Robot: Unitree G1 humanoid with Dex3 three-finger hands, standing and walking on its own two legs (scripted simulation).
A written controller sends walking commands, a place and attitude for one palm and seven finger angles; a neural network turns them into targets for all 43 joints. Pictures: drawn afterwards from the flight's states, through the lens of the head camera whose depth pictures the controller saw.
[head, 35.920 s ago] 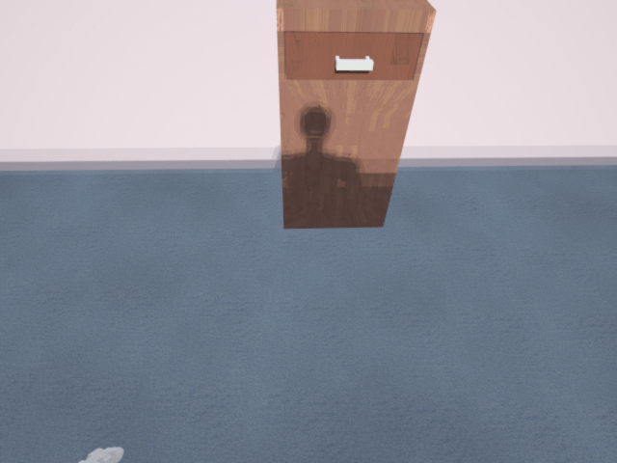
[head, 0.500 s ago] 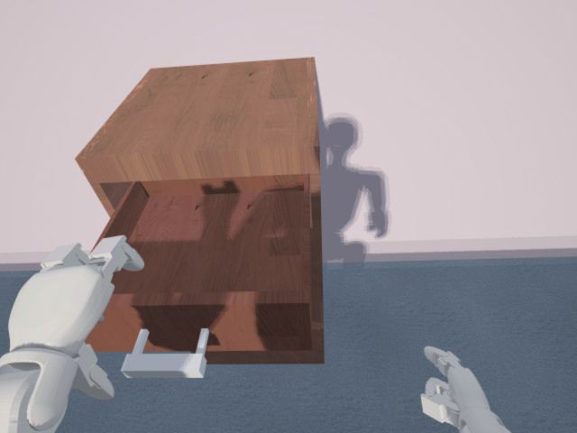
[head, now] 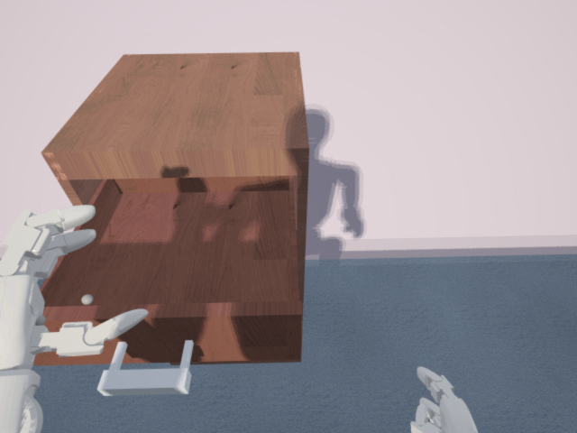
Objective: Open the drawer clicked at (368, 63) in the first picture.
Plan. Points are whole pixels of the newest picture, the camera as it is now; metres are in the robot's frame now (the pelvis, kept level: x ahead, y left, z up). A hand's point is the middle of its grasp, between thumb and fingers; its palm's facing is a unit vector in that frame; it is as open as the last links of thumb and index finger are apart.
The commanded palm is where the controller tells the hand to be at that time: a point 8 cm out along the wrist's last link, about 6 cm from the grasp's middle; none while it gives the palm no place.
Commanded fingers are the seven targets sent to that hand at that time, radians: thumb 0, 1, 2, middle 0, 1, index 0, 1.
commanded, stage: draw the hand back to the body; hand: left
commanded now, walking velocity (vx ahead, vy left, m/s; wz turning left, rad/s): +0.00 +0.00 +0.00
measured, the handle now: (150, 365) +0.20 +0.22 +0.00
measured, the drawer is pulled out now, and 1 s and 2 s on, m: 0.28 0.28 0.28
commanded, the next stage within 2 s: step back with the hand held close in 0.56 s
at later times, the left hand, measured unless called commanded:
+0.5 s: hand (80, 307) +0.18 +0.23 +0.18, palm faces +0.41 -0.83 -0.38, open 7.8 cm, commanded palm +0.13 +0.27 +0.19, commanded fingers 0.00 0.90 0.90 -0.20 -0.30 -0.20 -0.30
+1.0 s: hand (78, 321) +0.17 +0.23 +0.16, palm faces +0.29 -0.82 -0.50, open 7.4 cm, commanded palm +0.10 +0.29 +0.19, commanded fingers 0.00 0.90 0.90 -0.20 -0.30 -0.20 -0.30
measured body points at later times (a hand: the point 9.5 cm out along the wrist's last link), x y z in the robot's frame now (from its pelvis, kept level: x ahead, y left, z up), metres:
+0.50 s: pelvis +0.00 -0.01 +0.00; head -0.02 -0.03 +0.45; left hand +0.15 +0.27 +0.20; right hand +0.20 -0.21 -0.08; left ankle -0.03 +0.10 -0.74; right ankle +0.00 -0.10 -0.74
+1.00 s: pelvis -0.02 +0.00 +0.00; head +0.00 +0.00 +0.45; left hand +0.15 +0.28 +0.19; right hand +0.16 -0.25 -0.08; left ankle -0.03 +0.10 -0.74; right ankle +0.00 -0.10 -0.74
